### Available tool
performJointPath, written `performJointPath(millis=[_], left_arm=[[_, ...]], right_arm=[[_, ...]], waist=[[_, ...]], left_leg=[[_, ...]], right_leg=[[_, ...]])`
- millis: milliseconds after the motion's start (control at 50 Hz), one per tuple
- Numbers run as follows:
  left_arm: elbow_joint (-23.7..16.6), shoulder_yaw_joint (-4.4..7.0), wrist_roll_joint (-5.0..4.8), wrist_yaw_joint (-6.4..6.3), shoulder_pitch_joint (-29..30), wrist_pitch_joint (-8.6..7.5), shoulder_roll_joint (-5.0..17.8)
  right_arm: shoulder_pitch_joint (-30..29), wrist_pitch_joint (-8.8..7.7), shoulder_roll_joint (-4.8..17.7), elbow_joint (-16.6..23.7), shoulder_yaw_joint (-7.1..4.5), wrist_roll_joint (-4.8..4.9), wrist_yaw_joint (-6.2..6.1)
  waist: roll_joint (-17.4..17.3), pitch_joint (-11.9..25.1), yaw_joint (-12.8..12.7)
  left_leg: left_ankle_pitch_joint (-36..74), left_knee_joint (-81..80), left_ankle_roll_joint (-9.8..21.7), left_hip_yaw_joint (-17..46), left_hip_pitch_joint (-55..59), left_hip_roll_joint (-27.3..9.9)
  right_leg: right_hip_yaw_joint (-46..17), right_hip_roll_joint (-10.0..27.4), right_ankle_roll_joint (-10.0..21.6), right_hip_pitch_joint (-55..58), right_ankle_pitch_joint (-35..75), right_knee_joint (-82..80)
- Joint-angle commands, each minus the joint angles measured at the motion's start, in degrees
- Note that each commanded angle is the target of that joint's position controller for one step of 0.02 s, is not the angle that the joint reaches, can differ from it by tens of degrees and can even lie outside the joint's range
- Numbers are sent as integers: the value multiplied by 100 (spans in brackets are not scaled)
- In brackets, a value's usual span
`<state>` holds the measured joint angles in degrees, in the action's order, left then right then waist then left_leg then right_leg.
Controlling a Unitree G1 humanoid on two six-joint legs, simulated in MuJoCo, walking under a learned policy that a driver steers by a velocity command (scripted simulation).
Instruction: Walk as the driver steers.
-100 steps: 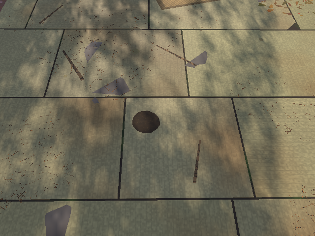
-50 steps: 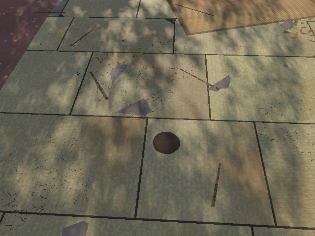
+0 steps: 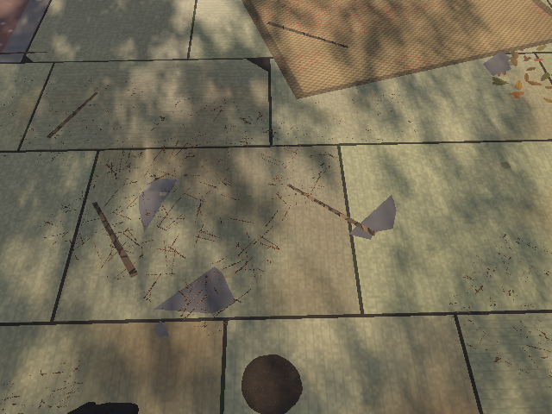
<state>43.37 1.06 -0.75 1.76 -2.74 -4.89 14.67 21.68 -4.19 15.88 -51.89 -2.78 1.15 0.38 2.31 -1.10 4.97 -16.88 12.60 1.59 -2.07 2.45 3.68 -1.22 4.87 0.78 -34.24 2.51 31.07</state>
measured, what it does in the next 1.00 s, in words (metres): walks ahead: right foot, then left foot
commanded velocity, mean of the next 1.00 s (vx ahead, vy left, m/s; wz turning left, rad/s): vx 0.50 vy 0.00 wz -0.09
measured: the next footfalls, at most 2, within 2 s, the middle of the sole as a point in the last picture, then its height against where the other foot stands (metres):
right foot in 0.06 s outside the picture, level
left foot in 0.62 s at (228, 397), level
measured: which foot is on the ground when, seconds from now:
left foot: down 0.00-0.06, up 0.08-0.60, down 0.62-1.00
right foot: up 0.00-0.04, down 0.06-0.64, up 0.66-1.00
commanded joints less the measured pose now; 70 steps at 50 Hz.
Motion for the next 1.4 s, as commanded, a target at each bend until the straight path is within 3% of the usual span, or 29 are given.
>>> performJointPath(millis=[20,60,80,100,120,140,180,260,500,560,600,620,640,660,680,700,740,820,1040,1100,1140,1160,1180,1200,1220,1240,1260,1300,1400], left_arm=[[-470,190,-15,69,214,-122,691],[-51,429,9,2,-1304,-125,1144],[73,569,139,-39,-2141,-106,1735],[186,557,68,-1,-2418,-67,1665],[138,405,25,-3,-2190,-71,1162],[45,349,23,-18,-1706,-68,1013],[-52,270,105,-5,-1098,-81,746],[84,292,95,6,-1070,-189,774],[738,371,-20,-193,-2086,54,1053],[785,420,-35,-237,-1984,138,1145],[746,403,-10,-255,-1793,205,1129],[634,311,66,-269,-1819,206,953],[524,100,106,-200,-2506,77,255],[633,138,13,-165,-2383,-70,507],[466,270,-162,-125,-1836,-162,971],[393,270,-207,-135,-1492,-184,976],[425,322,-95,-192,-1417,-64,852],[424,301,-81,-237,-1522,189,519],[-406,206,-32,76,195,126,285],[-602,286,-43,188,92,148,446],[-463,482,-54,186,-849,188,780],[-242,675,-64,106,-1790,204,1120],[-142,866,-58,-27,-2371,257,1782],[-304,792,-67,-15,-2200,194,1782],[-319,653,-10,-4,-2185,149,1322],[-344,594,0,-12,-1900,111,1110],[-416,549,-7,-8,-1504,96,971],[-602,462,66,-44,-1054,92,750],[-577,558,-1,-211,-1301,87,1081]], right_arm=[[29,64,1058,159,-247,13,-58],[-80,124,906,225,-168,-55,-76],[384,51,390,419,15,-134,-53],[700,-73,74,323,121,-101,-17],[186,-163,745,381,-45,64,18],[-285,-216,881,528,-83,138,25],[-565,-181,765,557,-108,-3,-17],[-429,35,440,503,-75,-55,-44],[-2537,-128,299,1196,21,-19,181],[-2353,-169,473,1200,-33,-23,252],[-1188,-172,804,852,-224,-42,204],[-162,-157,1144,598,-348,-92,142],[397,-113,1714,483,-483,-152,107],[443,-93,1231,457,-350,-67,119],[-34,-98,973,517,-257,-38,106],[-490,-97,790,615,-208,-62,90],[-1027,-159,428,652,-103,-161,113],[-1008,-294,575,435,-167,-217,94],[-337,-50,904,21,-240,-88,-110],[-471,113,1070,72,-299,-50,-166],[-612,214,1183,154,-336,-52,-231],[-687,221,1140,222,-308,-44,-256],[-311,106,626,455,-140,-198,-206],[-261,-150,294,602,12,-189,-86],[-939,-351,772,738,-118,34,21],[-1235,-448,797,863,-109,134,55],[-1252,-469,739,819,-115,32,21],[-1087,-328,804,763,-195,-115,-9],[-1605,-146,491,1021,-128,-214,-61]], waist=[[-640,-113,-327],[-528,896,-1060],[450,1922,-1081],[1397,2427,-1016],[834,1764,-1121],[529,1023,-1000],[147,368,-668],[178,209,-382],[72,-379,-954],[192,-195,-717],[201,541,-80],[-108,1333,296],[-1487,2120,47],[-1550,2394,186],[-1192,1397,136],[-783,841,-22],[-683,259,-386],[-664,23,-577],[-373,-437,-9],[-586,-205,-252],[-738,400,-820],[-525,876,-1313],[650,1524,-1213],[1043,2205,-925],[502,1867,-1229],[212,1164,-1100],[-274,696,-807],[-115,403,-454],[-4,141,-515]], left_leg=[[2655,266,817,805,146,-1843],[3741,2149,531,387,-387,-1332],[2023,4347,177,46,-2329,-702],[-1584,5599,10,543,-3804,26],[-1516,6147,106,955,-4454,-319],[-945,6063,177,769,-4631,-624],[-102,5455,117,641,-4167,-1047],[482,4898,-83,573,-3792,-1194],[2034,1804,-28,313,-4154,-843],[1427,1597,195,223,-3700,-685],[1398,1422,453,-100,-1972,-331],[1588,1701,754,543,-221,-942],[787,1413,1713,3194,2018,-2380],[50,600,1881,4466,2196,-2627],[-212,456,1553,3635,1429,-2425],[33,315,1333,2807,543,-2235],[742,-121,1066,1781,-760,-1818],[1609,-597,1089,786,-1368,-1701],[2709,-357,758,-533,217,-1910],[4707,443,585,-760,620,-2016],[6141,1910,423,-929,459,-1894],[5542,3252,215,-1028,-314,-1642],[2413,5377,-108,-1040,-2545,-1019],[-1655,6734,-242,158,-4193,34],[-1374,6914,-75,837,-4826,-359],[-865,6540,50,749,-4918,-614],[-503,5944,36,706,-4627,-846],[-148,5305,-98,701,-3886,-1061],[1023,3617,-560,482,-3726,-869]], right_leg=[[80,-145,232,300,-606,-243],[202,-264,579,2523,-548,-300],[-1768,1154,1294,4853,-741,-175],[-3909,1797,1791,5772,-1839,-1090],[-3610,1630,1519,5348,-2381,-1326],[-2804,1459,1318,4530,-2045,-1445],[-1786,1021,1183,3197,-995,-1801],[-987,770,1286,2523,-81,-2289],[-314,894,1037,3668,166,-2180],[-341,1045,896,4070,1080,-1700],[-51,695,685,3852,2630,-340],[145,405,503,2846,1723,1123],[306,-637,51,390,-1294,3396],[-515,-786,67,-446,-3597,4228],[-562,-413,159,-967,-3303,4498],[-413,-86,200,-890,-2741,4268],[-394,290,153,-292,-2032,3598],[-519,329,-5,-151,-1351,3163],[127,56,154,-778,-16,466],[531,-268,412,-310,-871,375],[804,-715,688,1022,-1241,321],[567,-806,936,2522,-906,-88],[-1714,548,1667,4706,-1048,-109],[-4614,1520,2512,5792,-1688,-1136],[-4094,1364,2176,5627,-1763,-1377],[-3218,1149,1928,4848,-1430,-1399],[-2586,885,1738,3943,-870,-1470],[-2009,565,1620,2863,-128,-1720],[-1324,182,1519,2040,327,-1897]])
Velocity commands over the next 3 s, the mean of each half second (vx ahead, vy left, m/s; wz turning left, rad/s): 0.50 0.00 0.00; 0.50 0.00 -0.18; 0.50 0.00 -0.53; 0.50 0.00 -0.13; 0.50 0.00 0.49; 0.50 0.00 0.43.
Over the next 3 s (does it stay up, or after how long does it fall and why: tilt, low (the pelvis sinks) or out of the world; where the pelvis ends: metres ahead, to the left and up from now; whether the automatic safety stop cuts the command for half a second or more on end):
stays up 1.60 -0.23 0.00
